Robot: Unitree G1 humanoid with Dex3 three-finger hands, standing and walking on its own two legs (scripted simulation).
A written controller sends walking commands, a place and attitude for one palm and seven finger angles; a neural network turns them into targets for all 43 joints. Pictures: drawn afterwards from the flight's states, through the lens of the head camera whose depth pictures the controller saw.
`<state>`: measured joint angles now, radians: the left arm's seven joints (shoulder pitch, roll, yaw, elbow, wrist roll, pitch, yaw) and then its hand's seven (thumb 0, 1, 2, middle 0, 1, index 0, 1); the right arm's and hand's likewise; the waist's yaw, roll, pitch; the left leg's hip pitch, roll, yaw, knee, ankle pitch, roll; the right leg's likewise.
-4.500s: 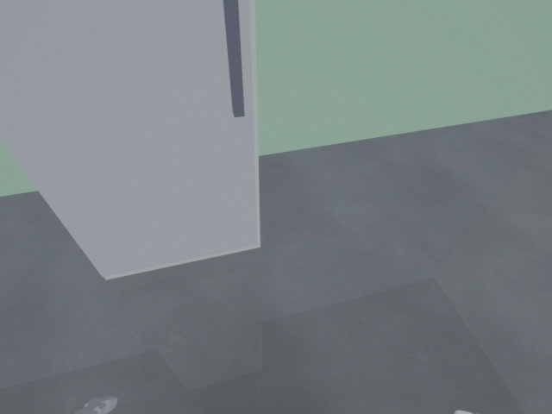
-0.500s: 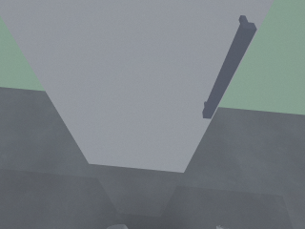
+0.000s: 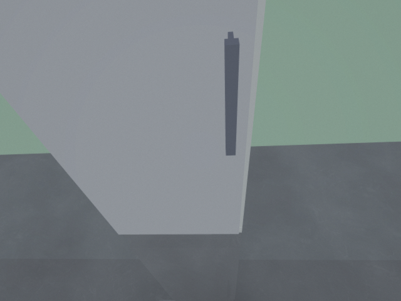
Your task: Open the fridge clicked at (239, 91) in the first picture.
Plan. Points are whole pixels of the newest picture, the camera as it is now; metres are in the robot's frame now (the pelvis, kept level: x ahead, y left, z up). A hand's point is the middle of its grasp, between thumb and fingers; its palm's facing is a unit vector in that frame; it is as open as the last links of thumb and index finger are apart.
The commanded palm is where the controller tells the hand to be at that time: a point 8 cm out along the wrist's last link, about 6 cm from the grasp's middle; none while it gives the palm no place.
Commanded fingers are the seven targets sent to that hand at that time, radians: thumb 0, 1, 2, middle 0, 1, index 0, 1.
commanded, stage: come to a stop and stand still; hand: right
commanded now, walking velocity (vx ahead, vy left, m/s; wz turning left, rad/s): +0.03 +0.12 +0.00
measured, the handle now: (230, 102) +0.51 -0.06 +0.13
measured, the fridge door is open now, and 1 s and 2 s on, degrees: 0 0 0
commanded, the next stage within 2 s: look again from close up in 0.78 s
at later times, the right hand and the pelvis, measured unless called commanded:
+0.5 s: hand out of the picture +0.05 -0.11 -0.17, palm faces -0.01 +0.97 -0.23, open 7.2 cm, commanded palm none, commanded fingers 0.00 -0.90 -0.90 0.20 0.30 0.20 0.30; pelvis -0.01 +0.06 -0.01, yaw +1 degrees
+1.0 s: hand out of the picture -0.04 -0.10 -0.19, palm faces +0.01 +0.99 -0.16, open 7.4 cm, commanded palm none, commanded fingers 0.00 -0.90 -0.90 0.20 0.30 0.20 0.30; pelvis -0.01 +0.05 -0.01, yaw +1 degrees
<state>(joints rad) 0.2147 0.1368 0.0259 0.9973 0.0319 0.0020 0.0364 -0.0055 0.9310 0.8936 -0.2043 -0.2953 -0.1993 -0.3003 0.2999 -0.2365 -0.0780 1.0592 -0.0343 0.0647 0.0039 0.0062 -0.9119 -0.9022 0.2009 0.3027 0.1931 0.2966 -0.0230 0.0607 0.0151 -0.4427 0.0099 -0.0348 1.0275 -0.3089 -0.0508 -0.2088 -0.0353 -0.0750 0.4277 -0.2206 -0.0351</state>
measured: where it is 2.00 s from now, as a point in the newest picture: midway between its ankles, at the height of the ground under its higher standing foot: outside the picture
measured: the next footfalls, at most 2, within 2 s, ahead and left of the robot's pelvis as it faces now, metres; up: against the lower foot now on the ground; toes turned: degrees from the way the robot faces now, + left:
left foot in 0.32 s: +0.00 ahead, +0.18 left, +0.00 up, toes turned +4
